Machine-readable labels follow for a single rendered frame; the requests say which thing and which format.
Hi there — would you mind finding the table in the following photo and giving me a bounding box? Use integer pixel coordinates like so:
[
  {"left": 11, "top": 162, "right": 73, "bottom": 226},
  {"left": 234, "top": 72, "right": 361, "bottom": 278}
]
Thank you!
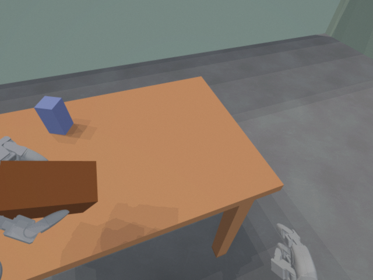
[{"left": 0, "top": 76, "right": 284, "bottom": 280}]

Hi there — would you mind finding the robot right hand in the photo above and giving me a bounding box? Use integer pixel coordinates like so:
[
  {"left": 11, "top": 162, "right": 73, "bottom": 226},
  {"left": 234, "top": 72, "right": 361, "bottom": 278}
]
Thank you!
[{"left": 271, "top": 223, "right": 318, "bottom": 280}]

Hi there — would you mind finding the robot left hand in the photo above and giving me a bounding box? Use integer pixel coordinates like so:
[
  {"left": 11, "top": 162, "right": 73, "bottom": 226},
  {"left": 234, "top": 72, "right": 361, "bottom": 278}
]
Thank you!
[{"left": 0, "top": 136, "right": 69, "bottom": 244}]

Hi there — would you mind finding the sponge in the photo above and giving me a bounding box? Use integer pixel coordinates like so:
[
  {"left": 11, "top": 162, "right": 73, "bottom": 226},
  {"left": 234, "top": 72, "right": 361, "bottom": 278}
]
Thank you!
[{"left": 0, "top": 160, "right": 98, "bottom": 220}]

